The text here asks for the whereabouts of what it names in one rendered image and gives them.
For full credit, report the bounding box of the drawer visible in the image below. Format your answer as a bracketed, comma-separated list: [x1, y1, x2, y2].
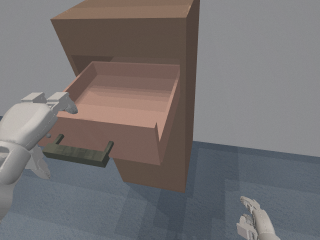
[37, 61, 180, 166]

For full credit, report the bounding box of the handle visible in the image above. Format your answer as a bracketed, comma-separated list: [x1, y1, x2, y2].
[42, 134, 114, 168]

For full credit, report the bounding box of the robot right hand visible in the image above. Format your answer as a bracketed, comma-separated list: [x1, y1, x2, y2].
[236, 196, 276, 240]

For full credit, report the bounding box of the robot left hand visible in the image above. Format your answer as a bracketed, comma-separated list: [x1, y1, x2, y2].
[0, 92, 78, 180]

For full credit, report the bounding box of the robot left forearm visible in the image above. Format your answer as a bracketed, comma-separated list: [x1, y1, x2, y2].
[0, 140, 31, 225]

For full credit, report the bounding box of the cabinet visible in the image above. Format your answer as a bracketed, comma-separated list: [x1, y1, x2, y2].
[50, 0, 200, 193]

